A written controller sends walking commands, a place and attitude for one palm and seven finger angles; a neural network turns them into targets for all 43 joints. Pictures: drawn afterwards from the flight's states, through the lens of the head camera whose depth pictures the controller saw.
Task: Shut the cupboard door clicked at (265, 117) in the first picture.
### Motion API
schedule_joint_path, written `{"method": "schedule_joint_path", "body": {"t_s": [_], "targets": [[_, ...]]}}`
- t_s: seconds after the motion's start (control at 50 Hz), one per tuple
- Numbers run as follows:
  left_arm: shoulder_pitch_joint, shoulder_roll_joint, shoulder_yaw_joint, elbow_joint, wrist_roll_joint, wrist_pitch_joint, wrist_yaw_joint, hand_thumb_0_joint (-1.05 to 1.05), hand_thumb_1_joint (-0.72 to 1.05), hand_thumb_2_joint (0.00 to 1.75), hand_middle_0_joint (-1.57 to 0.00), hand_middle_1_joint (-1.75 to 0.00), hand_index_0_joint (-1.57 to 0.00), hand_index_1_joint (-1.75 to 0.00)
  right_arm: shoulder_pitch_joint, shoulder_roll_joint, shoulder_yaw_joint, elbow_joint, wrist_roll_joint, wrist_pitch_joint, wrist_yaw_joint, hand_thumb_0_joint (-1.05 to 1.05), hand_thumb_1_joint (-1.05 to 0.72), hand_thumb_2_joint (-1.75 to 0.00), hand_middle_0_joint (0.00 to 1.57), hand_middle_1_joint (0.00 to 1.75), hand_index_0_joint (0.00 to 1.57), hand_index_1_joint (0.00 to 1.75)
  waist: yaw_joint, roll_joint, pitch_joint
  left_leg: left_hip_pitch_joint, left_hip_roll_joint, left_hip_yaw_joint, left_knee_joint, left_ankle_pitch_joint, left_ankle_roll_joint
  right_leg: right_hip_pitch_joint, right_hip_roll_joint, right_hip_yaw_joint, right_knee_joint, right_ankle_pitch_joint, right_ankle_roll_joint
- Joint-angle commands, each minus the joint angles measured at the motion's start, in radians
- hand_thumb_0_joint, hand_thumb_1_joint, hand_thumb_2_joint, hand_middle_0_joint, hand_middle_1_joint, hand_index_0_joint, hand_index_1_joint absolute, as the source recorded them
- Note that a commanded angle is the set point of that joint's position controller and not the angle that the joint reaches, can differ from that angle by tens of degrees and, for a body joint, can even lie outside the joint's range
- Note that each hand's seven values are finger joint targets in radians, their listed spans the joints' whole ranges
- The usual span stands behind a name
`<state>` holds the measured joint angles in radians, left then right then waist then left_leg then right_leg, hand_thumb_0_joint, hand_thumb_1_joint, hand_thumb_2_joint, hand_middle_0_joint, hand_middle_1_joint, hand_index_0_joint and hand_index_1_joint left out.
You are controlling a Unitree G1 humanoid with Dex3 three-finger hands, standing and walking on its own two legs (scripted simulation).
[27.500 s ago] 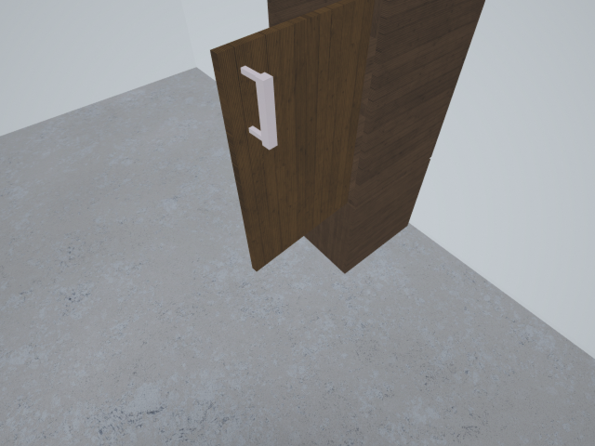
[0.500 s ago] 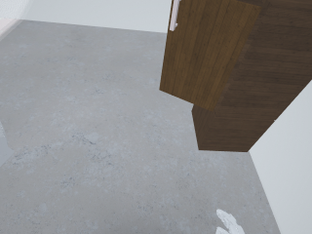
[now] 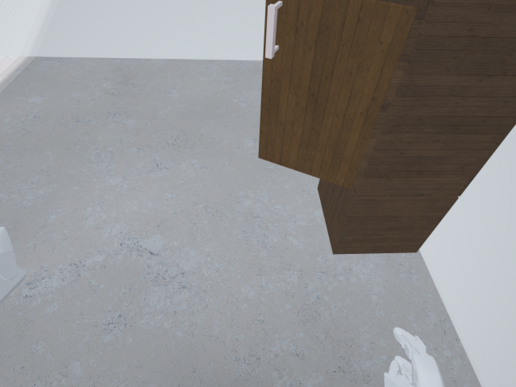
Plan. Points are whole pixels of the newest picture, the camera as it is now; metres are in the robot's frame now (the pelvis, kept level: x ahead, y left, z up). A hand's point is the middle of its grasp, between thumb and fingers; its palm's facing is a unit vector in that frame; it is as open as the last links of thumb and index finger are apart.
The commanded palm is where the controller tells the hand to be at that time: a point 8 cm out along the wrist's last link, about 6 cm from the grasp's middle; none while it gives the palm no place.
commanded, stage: let the arm hang, fingers relaxed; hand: left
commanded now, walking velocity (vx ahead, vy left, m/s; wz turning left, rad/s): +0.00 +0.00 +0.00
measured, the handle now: (274, 30) +0.94 -0.01 +0.15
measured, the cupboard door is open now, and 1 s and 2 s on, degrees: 62 62 62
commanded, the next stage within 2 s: look to check the result in 1.20 s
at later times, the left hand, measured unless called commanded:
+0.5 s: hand out of the picture -0.03 +0.20 -0.18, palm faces +0.08 -0.98 -0.18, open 7.0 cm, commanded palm none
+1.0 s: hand out of the picture -0.07 +0.18 -0.17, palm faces +0.08 -0.99 -0.15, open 7.3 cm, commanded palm none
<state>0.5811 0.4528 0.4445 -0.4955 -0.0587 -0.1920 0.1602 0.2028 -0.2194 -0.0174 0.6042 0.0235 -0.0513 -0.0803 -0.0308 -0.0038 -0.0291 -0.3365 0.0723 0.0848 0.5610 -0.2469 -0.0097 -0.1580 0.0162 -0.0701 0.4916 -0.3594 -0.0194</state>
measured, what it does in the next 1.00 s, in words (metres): stands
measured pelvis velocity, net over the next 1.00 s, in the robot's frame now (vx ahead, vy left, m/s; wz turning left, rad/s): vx -0.02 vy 0.03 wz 0.03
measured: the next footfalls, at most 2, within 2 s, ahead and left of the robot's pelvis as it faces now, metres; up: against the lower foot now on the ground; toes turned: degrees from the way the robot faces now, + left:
none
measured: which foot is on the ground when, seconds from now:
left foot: down 0.00-1.00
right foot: down 0.00-1.00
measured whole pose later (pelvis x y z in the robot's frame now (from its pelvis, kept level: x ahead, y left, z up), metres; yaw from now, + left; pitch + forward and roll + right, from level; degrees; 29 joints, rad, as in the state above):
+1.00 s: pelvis -0.02 +0.03 +0.01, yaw +2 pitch -2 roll +0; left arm 0.35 0.09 0.00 1.16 0.01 0.00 0.03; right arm 0.31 -0.11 -0.01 1.14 -0.01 0.02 -0.03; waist -0.01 0.01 0.01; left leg -0.26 -0.01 0.09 0.43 -0.16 0.05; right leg -0.10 -0.06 -0.08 0.43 -0.30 0.03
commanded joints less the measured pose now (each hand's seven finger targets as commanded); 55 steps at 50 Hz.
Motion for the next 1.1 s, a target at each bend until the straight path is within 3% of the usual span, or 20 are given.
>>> {"method": "schedule_joint_path", "body": {"t_s": [0.0,0.06,0.08,0.1,0.14,0.18,0.22,0.26,0.3,0.34,0.38,0.4,0.42,0.46,0.52,0.64,0.86,1.08], "targets": [[-0.026,0.143,0.09,-0.176,0.0,-0.045,0.023,0.0,0.9,0.9,-0.2,-0.3,-0.2,-0.3,-0.055,-0.092,-0.022,-0.133,0.001,-0.037,-0.003,0.0,-0.9,-0.9,0.2,0.3,0.2,0.3,0.009,0.027,-0.11,0.118,0.029,-0.061,-0.017,0.34,0.025,-0.001,-0.128,0.116,-0.053,0.547,0.021],[-0.052,0.149,0.089,-0.192,0.004,-0.043,0.024,0.0,0.9,0.9,-0.2,-0.3,-0.2,-0.3,-0.063,-0.095,-0.02,-0.139,-0.002,-0.036,-0.009,0.0,-0.9,-0.9,0.2,0.3,0.2,0.3,0.015,0.049,-0.094,0.128,0.036,-0.072,-0.045,0.312,0.032,-0.025,-0.109,0.108,-0.067,0.453,0.028],[-0.158,-0.04,-0.366,0.531,0.057,0.08,-0.104,0.0,0.9,0.9,-0.2,-0.3,-0.2,-0.3,-0.154,-0.224,-0.044,0.008,0.003,-0.112,0.09,0.0,-0.9,-0.9,0.2,0.3,0.2,0.3,-0.021,0.058,-0.018,0.111,0.063,-0.091,0.047,0.461,0.028,-0.159,-0.151,0.002,0.064,0.446,0.003],[-0.184,-0.026,-0.328,0.566,0.069,0.173,-0.141,0.0,0.9,0.9,-0.2,-0.3,-0.2,-0.3,-0.093,-0.275,-0.058,0.028,-0.005,-0.053,0.096,0.0,-0.9,-0.9,0.2,0.3,0.2,0.3,0.001,0.098,-0.052,0.074,0.083,-0.117,0.004,0.39,0.042,-0.142,-0.15,0.033,0.048,0.31,0.023],[-0.218,-0.05,-0.345,0.676,0.077,0.19,-0.157,0.0,0.9,0.9,-0.2,-0.3,-0.2,-0.3,-0.079,-0.232,-0.03,0.036,-0.021,-0.012,0.089,0.0,-0.9,-0.9,0.2,0.3,0.2,0.3,0.029,0.035,-0.03,-0.031,0.095,-0.171,-0.046,0.23,0.075,-0.116,-0.105,0.019,0.053,0.109,0.023],[-0.264,-0.038,-0.366,0.803,0.082,0.184,-0.158,0.0,0.9,0.9,-0.2,-0.3,-0.2,-0.3,-0.075,-0.213,-0.017,0.052,-0.033,0.005,0.086,0.0,-0.9,-0.9,0.2,0.3,0.2,0.3,0.032,-0.109,-0.047,-0.016,0.063,-0.173,-0.023,0.241,0.062,-0.078,-0.122,0.053,0.006,0.157,0.003],[-0.304,-0.05,-0.385,0.939,0.079,0.187,-0.151,0.0,0.9,0.9,-0.2,-0.3,-0.2,-0.3,-0.054,-0.17,-0.006,0.085,-0.038,0.028,0.085,0.0,-0.9,-0.9,0.2,0.3,0.2,0.3,0.016,-0.204,-0.038,0.035,0.015,-0.13,0.014,0.243,0.04,-0.101,-0.184,0.087,-0.041,0.233,-0.027],[-0.334,-0.067,-0.402,1.063,0.074,0.197,-0.143,0.0,0.9,0.9,-0.2,-0.3,-0.2,-0.3,-0.035,-0.144,0.002,0.133,-0.047,0.049,0.084,0.0,-0.9,-0.9,0.2,0.3,0.2,0.3,0.006,-0.154,-0.01,0.083,0.0,-0.117,-0.003,0.243,0.03,-0.124,-0.19,0.082,-0.055,0.22,-0.03],[-0.338,-0.078,-0.411,1.174,0.072,0.201,-0.138,0.0,0.9,0.9,-0.2,-0.3,-0.2,-0.3,-0.026,-0.141,0.005,0.178,-0.049,0.058,0.083,0.0,-0.9,-0.9,0.2,0.3,0.2,0.3,0.008,-0.007,-0.009,0.095,0.019,-0.14,-0.065,0.272,0.035,-0.08,-0.153,0.058,-0.052,0.164,-0.006],[-0.31,-0.102,-0.415,1.282,0.068,0.201,-0.137,0.0,0.9,0.9,-0.2,-0.3,-0.2,-0.3,-0.029,-0.133,0.007,0.23,-0.049,0.059,0.076,0.0,-0.9,-0.9,0.2,0.3,0.2,0.3,0.021,0.087,0.009,0.075,0.027,-0.164,-0.128,0.186,0.04,-0.045,-0.13,0.062,-0.081,0.084,0.003],[-0.28,-0.109,-0.414,1.372,0.068,0.198,-0.137,0.0,0.9,0.9,-0.2,-0.3,-0.2,-0.3,-0.01,-0.125,0.006,0.276,-0.044,0.062,0.069,0.0,-0.9,-0.9,0.2,0.3,0.2,0.3,0.024,0.111,0.024,0.068,0.023,-0.17,-0.157,0.11,0.037,-0.026,-0.125,0.059,-0.115,0.06,-0.001],[-0.256,-0.154,-0.401,1.403,0.071,0.199,-0.135,0.0,0.9,0.9,-0.2,-0.3,-0.2,-0.3,0.003,-0.1,0.0,0.292,-0.049,0.062,0.063,0.0,-0.9,-0.9,0.2,0.3,0.2,0.3,0.025,0.156,0.019,0.068,0.025,-0.169,-0.175,0.058,0.039,-0.019,-0.126,0.054,-0.127,0.047,-0.007],[-0.243,-0.148,-0.405,1.436,0.069,0.2,-0.136,0.0,0.9,0.9,-0.2,-0.3,-0.2,-0.3,0.014,-0.091,0.0,0.314,-0.047,0.065,0.061,0.0,-0.9,-0.9,0.2,0.3,0.2,0.3,0.026,0.184,0.025,0.069,0.021,-0.177,-0.194,0.023,0.04,-0.013,-0.121,0.052,-0.129,0.045,-0.009],[-0.218,-0.161,-0.411,1.492,0.068,0.198,-0.137,0.0,0.9,0.9,-0.2,-0.3,-0.2,-0.3,0.038,-0.081,-0.003,0.349,-0.043,0.066,0.056,0.0,-0.9,-0.9,0.2,0.3,0.2,0.3,0.027,0.158,0.031,0.076,0.024,-0.178,-0.217,-0.008,0.041,-0.007,-0.119,0.046,-0.144,0.051,-0.009],[-0.19,-0.181,-0.42,1.557,0.069,0.19,-0.134,0.0,0.9,0.9,-0.2,-0.3,-0.2,-0.3,0.088,-0.066,-0.006,0.396,-0.037,0.065,0.05,0.0,-0.9,-0.9,0.2,0.3,0.2,0.3,0.019,0.055,0.034,0.128,0.029,-0.166,-0.203,0.056,0.046,-0.023,-0.125,0.044,-0.169,0.079,-0.009],[-0.143,-0.213,-0.431,1.639,0.067,0.188,-0.127,0.0,0.9,0.9,-0.2,-0.3,-0.2,-0.3,0.14,-0.04,-0.004,0.471,-0.033,0.064,0.044,0.0,-0.9,-0.9,0.2,0.3,0.2,0.3,0.014,-0.009,0.093,0.153,0.032,-0.149,-0.216,0.067,0.048,-0.06,-0.126,0.043,-0.186,0.055,-0.003],[-0.104,-0.256,-0.428,1.669,0.071,0.192,-0.117,0.0,0.9,0.9,-0.2,-0.3,-0.2,-0.3,0.171,0.003,-0.003,0.513,-0.036,0.064,0.043,0.0,-0.9,-0.9,0.2,0.3,0.2,0.3,0.02,0.002,0.167,0.1,0.022,-0.141,-0.258,-0.019,0.05,-0.085,-0.119,0.044,-0.168,0.028,0.004],[-0.122,-0.258,-0.417,1.646,0.072,0.188,-0.115,0.0,0.9,0.9,-0.2,-0.3,-0.2,-0.3,0.187,0.012,-0.005,0.513,-0.036,0.056,0.042,0.0,-0.9,-0.9,0.2,0.3,0.2,0.3,0.022,0.023,0.143,0.095,0.018,-0.141,-0.243,0.035,0.049,-0.058,-0.116,0.044,-0.157,0.065,0.001]]}}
